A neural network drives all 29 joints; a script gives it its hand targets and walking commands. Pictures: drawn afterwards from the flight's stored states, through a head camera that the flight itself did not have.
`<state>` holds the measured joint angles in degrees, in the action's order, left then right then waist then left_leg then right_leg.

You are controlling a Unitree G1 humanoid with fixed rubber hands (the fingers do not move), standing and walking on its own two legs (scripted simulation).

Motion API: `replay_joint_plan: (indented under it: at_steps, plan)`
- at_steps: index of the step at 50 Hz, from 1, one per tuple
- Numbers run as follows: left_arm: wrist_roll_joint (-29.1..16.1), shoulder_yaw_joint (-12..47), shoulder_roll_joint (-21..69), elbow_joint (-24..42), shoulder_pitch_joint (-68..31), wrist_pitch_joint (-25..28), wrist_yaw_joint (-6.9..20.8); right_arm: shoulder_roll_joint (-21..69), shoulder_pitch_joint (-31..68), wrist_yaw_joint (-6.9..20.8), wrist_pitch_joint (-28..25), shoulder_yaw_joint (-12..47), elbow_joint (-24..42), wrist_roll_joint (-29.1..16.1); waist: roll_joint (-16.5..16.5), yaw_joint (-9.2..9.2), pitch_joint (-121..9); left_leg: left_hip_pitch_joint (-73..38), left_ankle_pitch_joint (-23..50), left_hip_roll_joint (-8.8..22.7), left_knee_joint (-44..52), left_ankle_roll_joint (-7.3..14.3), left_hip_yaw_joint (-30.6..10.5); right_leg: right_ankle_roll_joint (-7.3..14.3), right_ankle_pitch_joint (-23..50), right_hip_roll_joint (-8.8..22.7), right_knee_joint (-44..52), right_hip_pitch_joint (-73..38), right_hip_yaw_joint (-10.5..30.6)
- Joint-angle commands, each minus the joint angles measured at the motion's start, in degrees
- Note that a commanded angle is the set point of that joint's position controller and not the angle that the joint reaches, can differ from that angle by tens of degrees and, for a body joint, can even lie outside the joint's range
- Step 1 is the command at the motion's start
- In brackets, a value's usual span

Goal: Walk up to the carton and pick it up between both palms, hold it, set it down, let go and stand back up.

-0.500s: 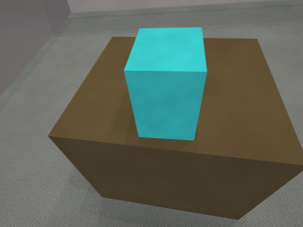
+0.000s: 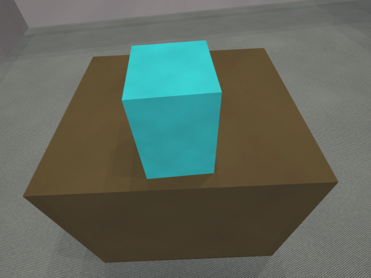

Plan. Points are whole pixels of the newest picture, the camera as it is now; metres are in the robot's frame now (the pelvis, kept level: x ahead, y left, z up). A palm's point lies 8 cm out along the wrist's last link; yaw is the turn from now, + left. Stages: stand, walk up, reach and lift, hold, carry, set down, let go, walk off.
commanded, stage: walk up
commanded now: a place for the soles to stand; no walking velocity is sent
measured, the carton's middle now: (175, 112) +0.52 +0.04 +0.08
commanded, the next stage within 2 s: none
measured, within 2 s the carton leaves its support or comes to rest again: neither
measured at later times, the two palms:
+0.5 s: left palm out of the picture +0.09 +0.24 -0.13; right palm out of the picture +0.02 -0.23 -0.13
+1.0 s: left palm out of the picture +0.07 +0.24 -0.13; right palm out of the picture -0.01 -0.25 -0.14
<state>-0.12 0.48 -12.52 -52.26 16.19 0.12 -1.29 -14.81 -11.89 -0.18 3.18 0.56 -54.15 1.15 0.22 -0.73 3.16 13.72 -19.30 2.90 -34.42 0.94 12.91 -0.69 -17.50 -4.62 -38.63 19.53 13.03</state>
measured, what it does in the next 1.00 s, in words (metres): stands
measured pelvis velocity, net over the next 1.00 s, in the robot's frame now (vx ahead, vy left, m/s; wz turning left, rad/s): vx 0.02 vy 0.00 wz -0.15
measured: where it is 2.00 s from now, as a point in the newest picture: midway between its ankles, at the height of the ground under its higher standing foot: outside the picture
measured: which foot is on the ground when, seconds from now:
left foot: down 0.00-1.00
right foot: down 0.00-1.00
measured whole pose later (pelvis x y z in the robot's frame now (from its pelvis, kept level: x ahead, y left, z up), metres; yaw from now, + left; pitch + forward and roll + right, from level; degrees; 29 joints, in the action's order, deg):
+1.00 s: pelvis +0.02 +0.00 +0.01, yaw -8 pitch -2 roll +2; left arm 0.3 2.2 -12.7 -61.2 15.4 -0.5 -2.0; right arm -13.4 -15.7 -0.6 1.5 1.9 -61.4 1.0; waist 0.8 -0.6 2.4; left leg 6.3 -19.8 2.6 -28.2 0.3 15.0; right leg 0.8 -16.3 -5.1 -35.5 16.7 12.1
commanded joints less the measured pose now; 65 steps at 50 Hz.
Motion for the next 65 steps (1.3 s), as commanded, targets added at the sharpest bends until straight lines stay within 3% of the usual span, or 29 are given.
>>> replay_joint_plan:
  at_steps: [1, 2, 4, 7, 8, 9, 10, 11, 13, 14, 18, 19, 22, 24, 26, 28, 30, 34, 37, 44, 47, 49, 50, 51, 54, 56, 58, 61, 65]
  plan:
    - [0.1, -2.4, -10.6, 4.7, 0.2, 0.8, -0.7, -6.9, -3.3, -0.4, -1.5, -1.4, 3.8, -0.1, 5.2, -0.22, -2.8, -10.3, -4.6, 2.9, 7.3, 3.1, -9.2, 5.1, 4.2, 6.6, 11.6, 9.8, 12.0]
    - [0.3, -2.3, -10.1, 4.2, -0.4, 0.8, -0.6, -6.8, -3.4, -0.6, -1.8, -1.2, 3.0, -0.3, 5.2, -0.83, -1.8, -10.9, -2.4, 5.1, 10.0, 3.6, -10.7, 4.1, 7.4, 4.6, 9.2, 10.5, 8.5]
    - [0.5, -1.8, -8.8, 4.0, 0.5, 0.9, -0.4, -10.5, -2.5, -0.9, -1.9, -2.2, 2.5, 0.0, 0.2, 0.17, -1.5, -8.6, -5.4, 10.6, 14.6, 5.6, -11.6, 2.6, 7.8, 1.6, 1.7, 8.7, 1.2]
    - [1.0, -1.7, -7.0, 3.7, 3.9, 1.2, -0.6, -10.8, -1.9, -1.1, -2.0, -2.0, 2.6, 0.1, -4.8, 1.18, -3.4, -7.5, 3.8, 17.2, 13.8, 8.9, -12.4, 2.2, 5.8, 3.2, -3.0, 6.4, -3.9]
    - [1.1, -1.9, -7.5, 3.9, 2.6, 1.2, -0.5, -9.5, -1.2, -0.8, -1.9, -1.5, 2.2, -0.3, -1.4, 0.62, -3.0, -5.5, 6.8, 15.3, 13.3, 8.0, -9.9, 2.7, 7.9, 3.2, -1.8, 3.3, -3.3]
    - [0.8, -1.7, -7.8, 3.9, 3.8, 1.5, -0.3, -9.3, 0.2, -0.6, -1.7, -0.9, 2.6, 0.2, -1.7, 1.76, -2.4, -4.4, 7.7, 12.2, 10.3, 6.5, -6.1, 3.1, 14.0, 4.3, 0.9, 1.8, -2.5]
    - [0.5, -2.1, -8.0, 3.9, 4.1, 1.7, -0.4, -8.7, 1.2, -0.3, -1.4, -0.7, 2.9, 0.3, -2.1, 1.73, -3.1, -2.8, 8.1, 9.6, 6.9, 4.7, -3.6, 4.2, 18.8, 5.4, 3.2, -0.8, 0.4]
    - [0.1, -2.2, -9.8, 3.6, 4.5, 1.9, -0.4, -7.4, 1.6, -0.1, -0.9, -0.3, 3.0, -0.1, 1.6, 1.97, -2.1, -3.0, 5.9, 5.3, 3.3, 3.0, -2.6, 5.6, 21.7, 6.9, 6.0, 0.7, 5.7]
    - [-0.3, -3.2, -12.2, 2.9, 5.9, 1.7, -1.0, -6.5, -1.6, 0.0, -0.1, 0.0, 2.6, 0.0, 8.6, 1.31, -2.8, -3.1, -3.4, 0.9, -1.5, 0.4, -4.7, 9.1, 18.6, 11.7, 13.3, 2.2, 17.6]
    - [-0.5, -2.8, -12.3, 3.2, 4.2, 1.2, -1.4, -5.8, -2.3, 0.0, -0.2, 0.2, 3.1, -0.6, 9.3, 0.57, -0.9, -2.9, -6.0, 0.1, 0.7, 0.2, -6.6, 9.4, 15.1, 11.6, 15.7, 3.1, 18.7]
    - [-0.1, -1.1, -9.1, 2.5, 0.7, 0.8, -1.0, -7.1, -4.0, -0.4, -2.1, 0.6, -0.5, -0.9, 4.9, 0.21, -2.9, -10.1, 3.5, 4.1, 11.5, 2.2, -9.0, 5.1, 14.5, 6.7, 12.2, 3.2, 9.0]
    - [-0.2, -0.8, -8.0, 1.4, 1.1, 1.0, -0.9, -7.7, -3.9, -0.4, -2.5, 0.2, -1.0, -0.9, 3.8, -0.02, -3.1, -10.1, 7.9, 5.7, 12.2, 2.3, -8.8, 4.3, 18.5, 5.3, 9.9, 1.7, 5.8]
    - [0.0, -0.1, -6.3, -0.8, 3.6, 1.3, -1.2, -8.7, -3.8, -0.6, -2.4, -0.2, -1.5, -0.3, -1.8, 1.18, -4.2, -10.7, 15.5, 8.7, 12.6, 4.0, -7.2, 3.4, 19.9, 4.2, 4.7, 0.2, 0.5]
    - [0.3, -0.4, -7.7, -1.6, 1.7, 1.3, -1.2, -7.5, -3.4, -0.5, -2.2, -0.1, -2.1, -1.0, -0.7, 0.92, -2.5, -10.0, 14.6, 8.4, 12.9, 3.9, -5.7, 3.3, 21.1, 4.6, 4.2, 0.4, -0.1]
    - [0.0, -0.4, -7.8, -2.3, 0.6, 1.2, -1.3, -7.1, -2.6, -0.5, -1.8, -0.2, -1.5, -0.8, -3.0, 0.43, -1.3, -7.9, 11.5, 8.1, 13.1, 4.2, -6.1, 3.8, 19.8, 4.6, 4.5, 0.6, 0.3]
    - [0.1, 0.0, -8.2, -2.0, 0.1, 1.0, -1.4, -7.3, -2.8, -0.4, -1.5, -0.3, -1.8, -1.0, -2.2, 0.5, -0.6, -6.2, 3.8, 8.2, 14.9, 4.0, -6.5, 3.2, 15.2, 4.4, 4.7, 1.7, 0.2]
    - [0.2, 0.0, -7.2, -3.0, 0.2, 0.9, -1.4, -8.1, -2.8, -0.6, -1.5, -0.7, -2.7, -0.6, -3.2, 1.0, -0.1, -6.8, 5.3, 8.9, 15.2, 4.0, -6.1, 2.8, 15.9, 4.2, 4.9, 1.7, -0.3]
    - [0.1, 0.2, -8.3, -4.1, -0.3, 1.6, -1.4, -7.5, -4.7, -0.4, -1.6, -0.6, -4.0, -0.2, 2.9, 0.47, -1.9, -9.5, 9.0, 7.0, 12.0, 3.4, -5.8, 3.3, 19.1, 4.9, 6.6, 1.0, 2.0]
    - [0.2, 0.2, -8.3, -4.6, -0.7, 1.5, -1.7, -6.3, -4.6, -0.6, -1.3, -0.5, -4.2, -0.8, 0.1, -0.17, -1.6, -9.9, 8.4, 6.0, 11.2, 2.9, -5.6, 3.8, 20.1, 5.3, 7.6, 2.0, 3.7]
    - [0.2, 0.1, -8.4, -5.2, -0.1, 0.9, -1.9, -6.5, -5.7, -0.6, -1.0, -0.1, -5.2, -0.9, 4.4, -0.15, 0.9, -8.4, -0.7, 6.0, 12.5, 3.4, -7.0, 3.9, 11.9, 5.1, 11.5, 3.4, 6.4]
    - [0.1, 0.2, -8.6, -6.2, 0.8, 0.2, -1.2, -8.3, -6.5, -0.7, -2.2, -0.5, -5.1, 0.3, -1.2, 0.16, 0.7, -11.2, -9.0, 11.9, 19.0, 6.2, -10.9, 2.1, 4.2, 2.6, 6.5, 6.0, 1.1]
    - [0.6, 0.2, -7.5, -6.7, 0.7, 0.1, -1.0, -8.7, -5.6, -1.1, -2.6, -0.6, -4.9, 0.0, -1.9, -0.02, 3.6, -9.4, -10.9, 16.2, 21.6, 7.9, -12.9, 1.3, 1.4, 3.6, 4.7, 7.3, -1.0]
    - [0.7, 0.4, -6.7, -6.8, -0.2, 0.3, -1.0, -7.5, -6.2, -1.0, -2.8, -0.2, -5.5, -0.1, 0.2, -0.11, 4.5, -9.0, -8.2, 16.3, 21.4, 7.5, -12.8, 1.4, 3.1, 4.2, 6.5, 6.9, -1.7]
    - [0.9, 0.1, -6.9, -7.0, 0.1, 0.4, -0.9, -8.1, -6.0, -0.9, -2.9, -0.4, -5.4, 0.2, -2.8, 0.24, 4.9, -7.4, -6.6, 15.0, 20.8, 6.7, -9.9, 1.7, 4.9, 4.5, 8.0, 5.2, -1.3]
    - [0.7, -0.1, -8.4, -8.1, 1.1, 1.2, -0.8, -7.2, -6.0, -0.6, -2.8, 0.2, -5.3, 0.9, 0.9, 0.29, 3.0, -10.8, 7.9, 9.1, 12.9, 4.1, -4.5, 3.1, 18.5, 4.6, 10.7, 1.8, 1.9]
    - [0.3, -0.2, -8.8, -8.5, 2.9, 1.4, -1.1, -6.4, -8.1, -0.3, -2.6, 0.2, -5.4, 0.1, 1.4, 0.33, -1.8, -12.1, 8.3, 5.7, 10.1, 2.4, -3.9, 3.9, 22.8, 4.7, 11.5, -2.1, 4.0]
    - [-0.2, -0.1, -9.6, -8.6, 3.6, 1.3, -1.4, -5.8, -8.5, -0.6, -2.3, 0.5, -5.2, 0.1, 6.0, 0.11, -3.3, -12.7, 4.9, 4.0, 8.2, 1.5, -4.8, 4.0, 24.7, 6.6, 14.9, -3.0, 8.6]
    - [-0.5, -0.1, -9.3, -8.6, 2.8, 0.9, -1.7, -4.5, -9.9, -1.1, -2.2, 1.0, -6.5, -0.2, 5.8, -0.02, -3.1, -12.8, 4.6, 3.6, 8.2, 0.8, -5.9, 5.2, 27.4, 6.9, 15.4, -3.2, 9.0]
    - [-0.4, 0.0, -9.0, -9.4, 2.4, 0.4, -1.9, -5.3, -9.7, -1.0, -2.3, 0.7, -6.8, -0.2, 0.0, 0.17, 1.4, -11.7, 5.3, 4.6, 11.7, 1.3, -5.9, 3.8, 22.1, 5.5, 16.6, -0.6, 6.5]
